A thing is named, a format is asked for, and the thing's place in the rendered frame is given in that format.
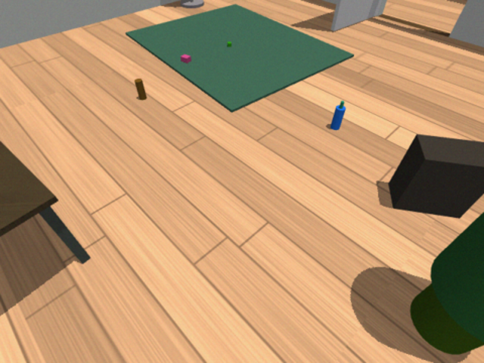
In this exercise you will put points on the coffee table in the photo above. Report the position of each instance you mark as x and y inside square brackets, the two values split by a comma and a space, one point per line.
[22, 196]

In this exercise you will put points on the potted plant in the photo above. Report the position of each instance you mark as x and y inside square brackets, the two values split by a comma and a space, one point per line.
[449, 313]

